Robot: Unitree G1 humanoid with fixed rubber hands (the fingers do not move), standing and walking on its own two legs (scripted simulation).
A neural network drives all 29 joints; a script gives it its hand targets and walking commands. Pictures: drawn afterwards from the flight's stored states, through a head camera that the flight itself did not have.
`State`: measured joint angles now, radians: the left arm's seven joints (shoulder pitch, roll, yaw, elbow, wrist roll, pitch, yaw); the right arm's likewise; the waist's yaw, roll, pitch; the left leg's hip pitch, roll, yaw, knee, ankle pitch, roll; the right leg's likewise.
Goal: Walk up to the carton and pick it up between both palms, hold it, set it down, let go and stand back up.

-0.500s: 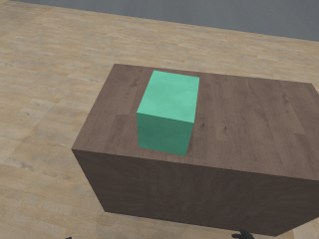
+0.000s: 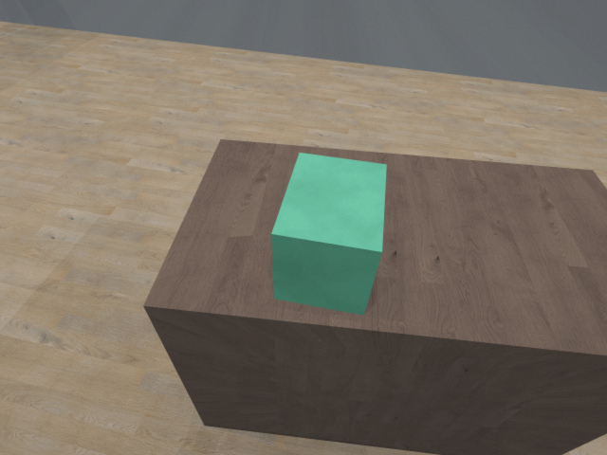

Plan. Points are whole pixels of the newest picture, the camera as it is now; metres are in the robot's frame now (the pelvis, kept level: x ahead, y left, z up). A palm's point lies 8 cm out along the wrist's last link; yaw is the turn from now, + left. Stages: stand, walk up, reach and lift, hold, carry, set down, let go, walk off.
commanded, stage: walk up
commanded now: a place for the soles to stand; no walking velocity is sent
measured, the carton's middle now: (330, 231) +0.49 -0.05 +0.00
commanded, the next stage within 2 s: reach and lift in 1.02 s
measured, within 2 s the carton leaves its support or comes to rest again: neither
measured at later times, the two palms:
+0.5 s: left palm out of the picture +0.08 +0.27 -0.11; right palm out of the picture +0.10 -0.23 -0.11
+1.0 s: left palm out of the picture +0.06 +0.27 -0.11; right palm out of the picture +0.07 -0.24 -0.12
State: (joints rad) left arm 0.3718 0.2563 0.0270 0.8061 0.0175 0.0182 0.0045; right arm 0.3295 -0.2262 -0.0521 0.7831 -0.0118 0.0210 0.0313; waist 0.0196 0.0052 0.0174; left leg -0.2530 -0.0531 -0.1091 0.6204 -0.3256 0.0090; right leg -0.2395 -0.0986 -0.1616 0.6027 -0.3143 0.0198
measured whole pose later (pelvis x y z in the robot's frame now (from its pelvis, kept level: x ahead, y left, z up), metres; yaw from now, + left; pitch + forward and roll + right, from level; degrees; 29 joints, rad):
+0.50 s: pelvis +0.02 +0.02 +0.00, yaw -2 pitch -2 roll +0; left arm 0.37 0.24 0.02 0.77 0.01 0.01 0.03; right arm 0.24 -0.23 -0.03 0.81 -0.01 0.04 0.02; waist 0.00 0.01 0.04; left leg -0.19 -0.07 -0.06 0.56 -0.33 0.04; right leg -0.20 -0.11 -0.11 0.56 -0.31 0.05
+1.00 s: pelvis +0.02 +0.02 +0.00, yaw -5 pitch -2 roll +0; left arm 0.39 0.23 0.02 0.80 0.02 0.00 0.03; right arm 0.24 -0.24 -0.02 0.84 0.00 0.04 0.02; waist 0.00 0.01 0.05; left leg -0.17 -0.06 -0.02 0.54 -0.32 0.04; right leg -0.21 -0.10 -0.07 0.55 -0.30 0.05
